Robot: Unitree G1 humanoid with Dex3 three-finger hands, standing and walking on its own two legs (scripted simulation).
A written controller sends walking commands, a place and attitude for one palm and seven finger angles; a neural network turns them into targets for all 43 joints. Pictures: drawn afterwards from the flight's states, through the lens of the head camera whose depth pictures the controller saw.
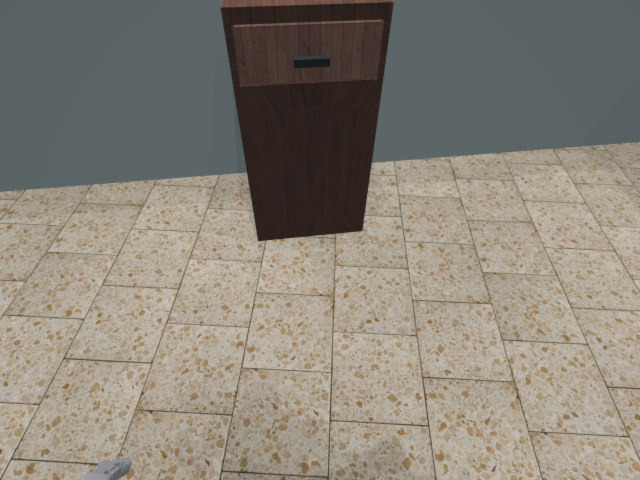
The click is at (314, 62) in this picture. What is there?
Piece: drawer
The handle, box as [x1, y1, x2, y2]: [293, 52, 329, 67]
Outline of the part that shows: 329,56 325,52 322,52 320,56 299,57 296,55 296,53 293,53 294,67 328,66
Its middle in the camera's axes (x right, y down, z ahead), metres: -0.03 -0.51 +1.09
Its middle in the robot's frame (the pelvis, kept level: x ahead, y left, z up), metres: +1.16 +0.08 +0.01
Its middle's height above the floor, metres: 0.78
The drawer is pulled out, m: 0.00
